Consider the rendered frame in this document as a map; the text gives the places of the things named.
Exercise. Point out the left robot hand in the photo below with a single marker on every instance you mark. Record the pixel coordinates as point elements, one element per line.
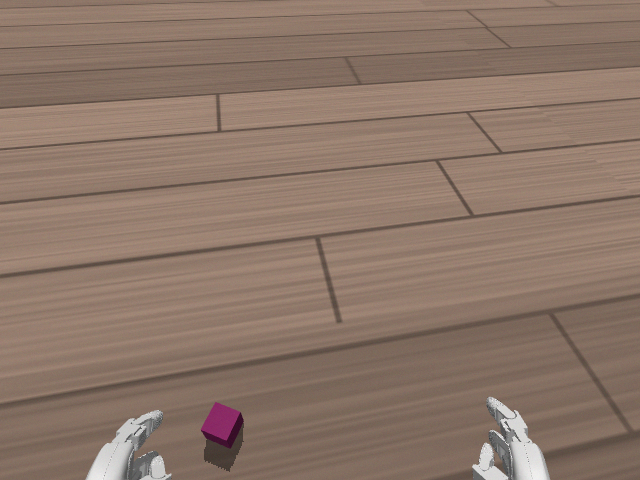
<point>115,461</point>

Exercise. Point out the cube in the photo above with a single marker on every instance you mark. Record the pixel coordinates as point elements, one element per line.
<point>222,425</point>

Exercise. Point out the right robot hand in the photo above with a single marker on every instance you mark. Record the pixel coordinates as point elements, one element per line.
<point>522,459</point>

